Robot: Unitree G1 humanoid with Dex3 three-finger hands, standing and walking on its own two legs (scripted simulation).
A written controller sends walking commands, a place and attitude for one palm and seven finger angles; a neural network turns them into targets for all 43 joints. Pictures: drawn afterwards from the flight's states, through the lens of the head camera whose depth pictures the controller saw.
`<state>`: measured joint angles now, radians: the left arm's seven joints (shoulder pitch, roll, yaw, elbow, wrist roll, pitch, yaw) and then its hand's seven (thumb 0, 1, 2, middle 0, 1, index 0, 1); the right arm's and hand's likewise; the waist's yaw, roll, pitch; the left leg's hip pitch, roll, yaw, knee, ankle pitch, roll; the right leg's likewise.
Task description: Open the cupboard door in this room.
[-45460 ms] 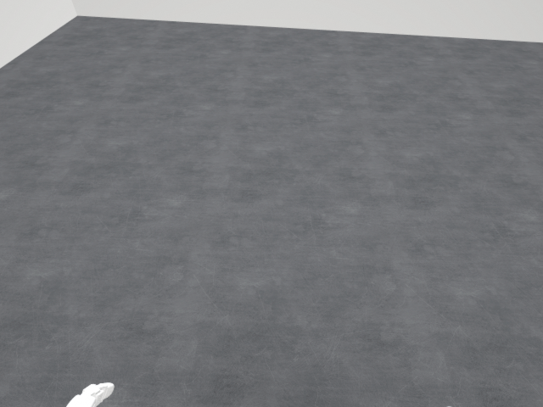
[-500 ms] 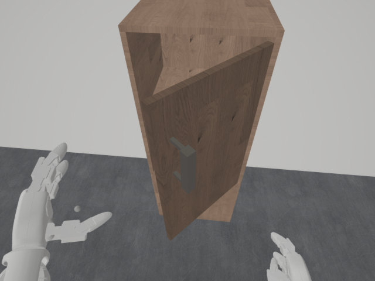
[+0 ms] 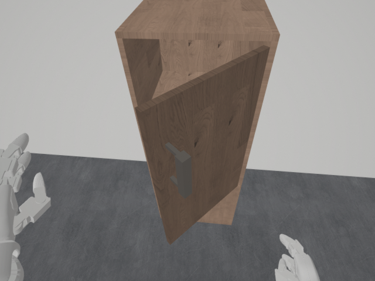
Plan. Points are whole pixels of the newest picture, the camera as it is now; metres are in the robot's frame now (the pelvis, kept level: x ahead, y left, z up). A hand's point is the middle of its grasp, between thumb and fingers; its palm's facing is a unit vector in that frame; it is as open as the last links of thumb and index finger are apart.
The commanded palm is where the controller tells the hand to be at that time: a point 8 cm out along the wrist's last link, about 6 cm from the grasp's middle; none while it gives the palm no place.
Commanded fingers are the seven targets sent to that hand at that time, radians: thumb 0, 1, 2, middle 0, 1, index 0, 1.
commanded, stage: draw the hand back to the body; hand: left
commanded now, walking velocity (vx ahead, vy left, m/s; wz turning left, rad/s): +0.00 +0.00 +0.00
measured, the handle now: (178, 170) +0.33 +0.07 +0.08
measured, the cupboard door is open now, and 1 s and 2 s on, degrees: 48 48 48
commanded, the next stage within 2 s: step back with the hand held close in 0.22 s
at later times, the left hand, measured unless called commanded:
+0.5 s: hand (45, 206) +0.18 +0.26 +0.15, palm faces +0.43 -0.79 -0.45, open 7.4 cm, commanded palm +0.12 +0.29 +0.17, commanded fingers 0.00 0.90 0.90 -0.20 -0.30 -0.20 -0.30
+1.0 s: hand out of the picture +0.09 +0.29 +0.15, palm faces +0.46 -0.74 -0.50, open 7.4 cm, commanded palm +0.03 +0.32 +0.17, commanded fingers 0.00 0.90 0.90 -0.20 -0.30 -0.20 -0.30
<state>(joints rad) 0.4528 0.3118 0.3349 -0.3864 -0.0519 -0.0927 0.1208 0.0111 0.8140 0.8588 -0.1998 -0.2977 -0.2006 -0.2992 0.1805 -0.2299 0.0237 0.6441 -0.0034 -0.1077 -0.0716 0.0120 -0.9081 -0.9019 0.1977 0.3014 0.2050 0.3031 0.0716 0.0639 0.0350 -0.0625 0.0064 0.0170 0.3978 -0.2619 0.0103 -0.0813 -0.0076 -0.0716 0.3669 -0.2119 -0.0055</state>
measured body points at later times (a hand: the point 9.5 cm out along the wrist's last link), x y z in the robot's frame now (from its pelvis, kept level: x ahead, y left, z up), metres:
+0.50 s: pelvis -0.02 -0.01 +0.00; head -0.01 -0.02 +0.45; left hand +0.15 +0.30 +0.18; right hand +0.17 -0.23 -0.09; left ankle -0.02 +0.11 -0.74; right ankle +0.00 -0.11 -0.74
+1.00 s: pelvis -0.10 +0.02 -0.02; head -0.09 +0.03 +0.42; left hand +0.06 +0.32 +0.17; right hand +0.08 -0.21 -0.10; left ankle -0.02 +0.11 -0.74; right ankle -0.02 -0.12 -0.74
